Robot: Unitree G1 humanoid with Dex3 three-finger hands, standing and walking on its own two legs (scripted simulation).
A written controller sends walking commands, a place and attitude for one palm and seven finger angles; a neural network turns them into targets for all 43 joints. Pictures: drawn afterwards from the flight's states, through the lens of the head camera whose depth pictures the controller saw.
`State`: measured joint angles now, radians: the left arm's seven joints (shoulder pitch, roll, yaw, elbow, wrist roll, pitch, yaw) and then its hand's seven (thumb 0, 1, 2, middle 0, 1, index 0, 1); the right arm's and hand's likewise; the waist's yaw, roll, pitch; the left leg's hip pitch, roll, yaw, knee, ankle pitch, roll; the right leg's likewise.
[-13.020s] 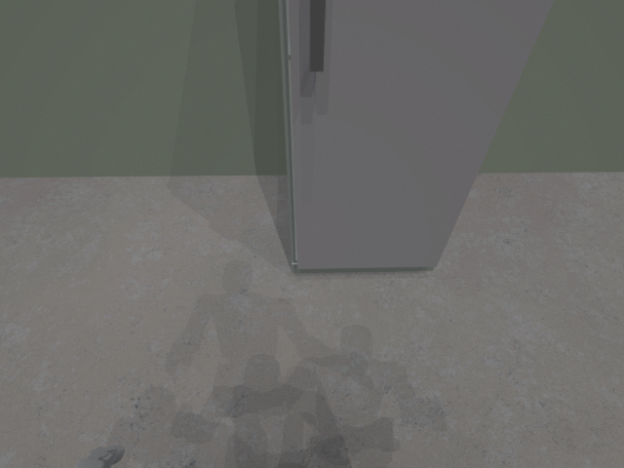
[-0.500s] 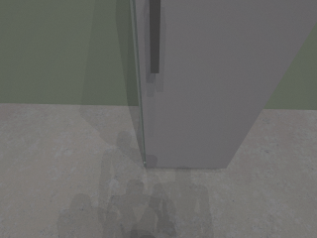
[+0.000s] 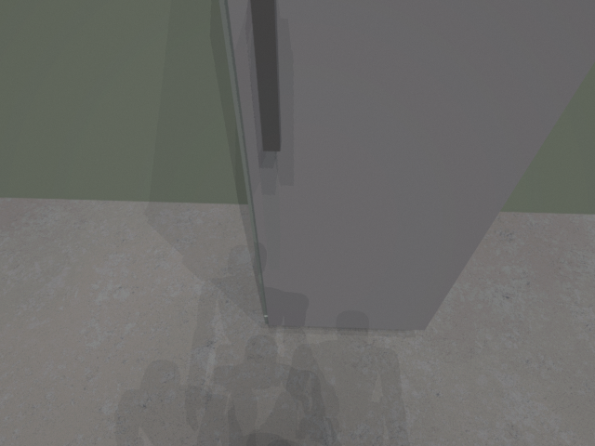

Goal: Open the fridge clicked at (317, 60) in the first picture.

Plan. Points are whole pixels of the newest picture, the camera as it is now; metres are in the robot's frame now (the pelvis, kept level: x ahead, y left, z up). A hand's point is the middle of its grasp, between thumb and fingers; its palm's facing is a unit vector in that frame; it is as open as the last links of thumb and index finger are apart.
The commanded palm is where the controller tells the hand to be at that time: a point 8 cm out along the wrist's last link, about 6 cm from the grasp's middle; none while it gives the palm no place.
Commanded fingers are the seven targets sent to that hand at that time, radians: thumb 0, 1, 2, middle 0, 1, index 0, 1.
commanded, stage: shuffle to correct the standing spot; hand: left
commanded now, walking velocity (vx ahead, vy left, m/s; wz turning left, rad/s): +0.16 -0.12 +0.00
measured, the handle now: (269, 62) +0.56 +0.08 +0.24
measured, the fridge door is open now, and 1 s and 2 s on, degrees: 0 0 0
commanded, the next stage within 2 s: come to a stop and stand still in 0.40 s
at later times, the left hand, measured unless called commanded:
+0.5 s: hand (207, 435) +0.17 +0.16 -0.17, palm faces +0.02 -0.97 -0.22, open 7.3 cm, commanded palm none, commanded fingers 0.00 0.90 0.90 -0.20 -0.30 -0.20 -0.30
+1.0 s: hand (231, 400) +0.22 +0.13 -0.18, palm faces +0.05 -0.97 -0.22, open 7.3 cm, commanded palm none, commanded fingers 0.00 0.90 0.90 -0.20 -0.30 -0.20 -0.30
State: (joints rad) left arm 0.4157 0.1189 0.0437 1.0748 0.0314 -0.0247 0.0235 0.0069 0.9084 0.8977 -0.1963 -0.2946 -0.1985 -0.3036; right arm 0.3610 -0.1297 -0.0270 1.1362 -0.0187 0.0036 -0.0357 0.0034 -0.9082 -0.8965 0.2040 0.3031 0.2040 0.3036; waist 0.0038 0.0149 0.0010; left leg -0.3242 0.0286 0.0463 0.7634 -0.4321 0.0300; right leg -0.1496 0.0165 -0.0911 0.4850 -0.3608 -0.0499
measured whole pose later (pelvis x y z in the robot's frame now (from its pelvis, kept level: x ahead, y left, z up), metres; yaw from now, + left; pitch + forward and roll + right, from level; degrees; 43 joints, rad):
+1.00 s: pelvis +0.16 -0.06 +0.00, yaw +0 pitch -1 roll -1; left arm 0.15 0.19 0.06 0.98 0.02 0.06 0.05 0.01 0.91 0.90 -0.20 -0.30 -0.20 -0.30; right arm 0.13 -0.15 -0.03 0.98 -0.02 0.03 -0.04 0.00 -0.91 -0.90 0.20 0.30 0.20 0.30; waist 0.01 -0.03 0.13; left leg -0.26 0.00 0.12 0.50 -0.23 0.07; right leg -0.36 -0.02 -0.01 0.97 -0.52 0.03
